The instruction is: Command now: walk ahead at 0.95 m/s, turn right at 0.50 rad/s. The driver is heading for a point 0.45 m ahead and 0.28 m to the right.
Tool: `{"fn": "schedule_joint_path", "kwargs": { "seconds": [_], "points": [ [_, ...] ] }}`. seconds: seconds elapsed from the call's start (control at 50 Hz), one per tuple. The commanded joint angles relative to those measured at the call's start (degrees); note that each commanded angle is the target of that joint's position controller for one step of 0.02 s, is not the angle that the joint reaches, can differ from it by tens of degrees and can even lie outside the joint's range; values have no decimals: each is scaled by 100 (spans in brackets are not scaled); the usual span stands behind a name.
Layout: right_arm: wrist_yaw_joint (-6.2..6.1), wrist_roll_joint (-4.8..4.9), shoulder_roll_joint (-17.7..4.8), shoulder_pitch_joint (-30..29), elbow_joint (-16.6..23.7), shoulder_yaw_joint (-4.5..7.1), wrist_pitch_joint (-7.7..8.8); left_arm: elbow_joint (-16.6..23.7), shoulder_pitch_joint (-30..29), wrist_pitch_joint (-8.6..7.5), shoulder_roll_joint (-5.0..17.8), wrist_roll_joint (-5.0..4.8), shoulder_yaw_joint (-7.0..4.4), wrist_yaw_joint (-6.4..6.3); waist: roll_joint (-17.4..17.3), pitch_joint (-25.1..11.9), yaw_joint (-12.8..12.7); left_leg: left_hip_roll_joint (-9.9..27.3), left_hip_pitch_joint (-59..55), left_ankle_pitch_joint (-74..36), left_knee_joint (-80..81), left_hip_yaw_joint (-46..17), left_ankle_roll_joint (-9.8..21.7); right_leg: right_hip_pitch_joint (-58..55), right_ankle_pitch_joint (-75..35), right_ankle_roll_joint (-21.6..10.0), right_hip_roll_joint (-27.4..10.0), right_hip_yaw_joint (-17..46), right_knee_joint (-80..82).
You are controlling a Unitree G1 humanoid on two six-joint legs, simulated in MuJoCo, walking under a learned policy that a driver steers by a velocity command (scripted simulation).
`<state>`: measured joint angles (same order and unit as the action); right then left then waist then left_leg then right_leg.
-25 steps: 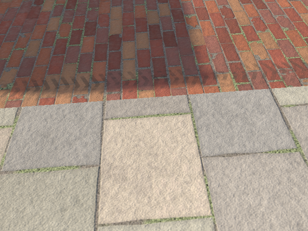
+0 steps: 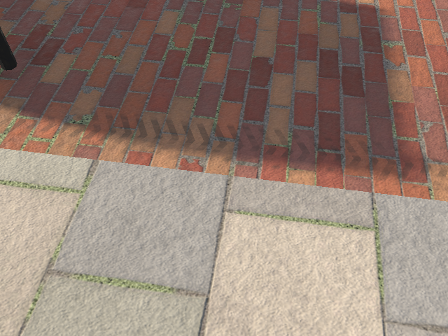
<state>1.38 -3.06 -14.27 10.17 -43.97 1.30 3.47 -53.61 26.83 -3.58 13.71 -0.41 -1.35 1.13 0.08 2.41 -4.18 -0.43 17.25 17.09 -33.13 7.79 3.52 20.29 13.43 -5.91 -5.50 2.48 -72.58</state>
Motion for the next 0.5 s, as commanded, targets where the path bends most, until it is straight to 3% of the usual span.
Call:
{"fn": "schedule_joint_path", "kwargs": {
  "seconds": [0.02,0.06,0.12,0.14,0.18,0.22,0.26,0.28,0.3,0.32,0.34,0.36,0.38,0.4,0.42,0.44,0.46,0.5],
  "points": [
    [-65,139,-429,703,-123,180,172,337,-104,145,255,87,-138,107,-521,31,322,1442,-1071,-157,2264,-1245,-37,1588,-345,14,-329,122,-282],
    [-43,238,-313,754,-299,157,269,489,-539,271,174,89,-170,161,-449,383,229,1203,-1006,-1023,2495,-454,-301,2092,-652,53,-297,-38,-276],
    [-18,196,-168,815,-437,112,393,901,-1405,277,62,46,-96,217,-710,740,200,842,-675,-2784,2679,532,-406,2147,-1454,5,-82,-580,556],
    [-53,182,-173,907,-483,101,405,989,-1625,264,118,38,-84,236,-632,745,222,789,-857,-3413,2682,694,-389,2189,-1621,-51,25,-792,854],
    [-171,197,-347,969,-556,94,388,1172,-1962,224,148,76,-24,307,-397,809,147,823,-1180,-4661,2668,985,-433,1966,-1796,-202,196,-1149,1884],
    [-323,208,-709,995,-527,143,377,1173,-1894,220,307,73,-26,349,-416,463,-36,995,-1556,-6852,2178,1083,-496,1062,-1963,-342,630,-1549,2641],
    [-480,190,-1185,753,-392,267,274,921,-943,308,694,56,-140,309,-734,-243,-638,1263,-1886,-8583,918,971,-520,-177,-1524,-475,990,-1613,2680],
    [-505,156,-1367,418,-266,331,182,648,79,352,989,75,-268,255,-783,-698,-1181,1378,-1692,-8877,-348,843,-473,-1214,-1152,-625,1109,-1445,2652],
    [-484,116,-1446,-22,-118,377,87,266,1330,377,1315,86,-447,156,-596,-1078,-1764,1385,-1066,-8183,-2219,618,-378,-2440,-741,-920,1013,-936,2999],
    [-329,157,-1122,-205,-161,346,15,150,1423,344,1447,-35,-573,38,299,-803,-1688,439,-97,-3163,-4761,650,-289,-2974,-737,-1260,755,-387,3827],
    [-214,-13,-184,-264,172,57,111,157,724,364,1599,-53,-592,-15,1422,-20,-801,-392,1906,1153,-6672,148,-270,-2876,-1872,-1388,572,625,3161],
    [-174,136,-85,299,813,-38,243,429,195,366,1799,112,-574,-25,1498,-1012,-50,-381,3282,1259,-7080,-1036,-407,-3772,-464,-2413,-330,3301,4404],
    [-147,25,-418,212,854,-73,410,627,-23,348,1517,172,-561,-65,568,-835,-30,-92,3540,907,-6404,-1423,-289,-3382,1606,-2278,-803,4573,5855],
    [-128,17,-733,34,757,-8,450,634,-271,307,1178,206,-494,-88,-360,-132,212,188,3358,447,-5752,-1429,-311,-2418,2061,-1949,-739,4375,6226],
    [-145,-81,-725,-109,749,-21,396,616,-483,236,1130,170,-460,-98,-664,210,460,350,3029,366,-5313,-1401,-396,-1585,1635,-1758,-527,3919,6226],
    [-154,-158,-683,-80,757,-62,266,684,-572,107,1183,140,-450,-134,-703,341,620,511,2668,321,-4865,-1421,-524,-909,1108,-1703,-302,3535,6199],
    [-147,-170,-633,-142,769,-95,119,671,-648,4,1089,113,-402,-153,-784,476,733,679,2328,289,-4387,-1353,-660,-245,864,-1619,-39,3077,6274],
    [-112,-96,-572,-497,936,-143,30,684,-721,-164,1210,88,-413,-160,-800,682,729,782,1642,-245,-3008,-917,-833,519,-1611,-1440,324,2075,6281]
  ]
}}
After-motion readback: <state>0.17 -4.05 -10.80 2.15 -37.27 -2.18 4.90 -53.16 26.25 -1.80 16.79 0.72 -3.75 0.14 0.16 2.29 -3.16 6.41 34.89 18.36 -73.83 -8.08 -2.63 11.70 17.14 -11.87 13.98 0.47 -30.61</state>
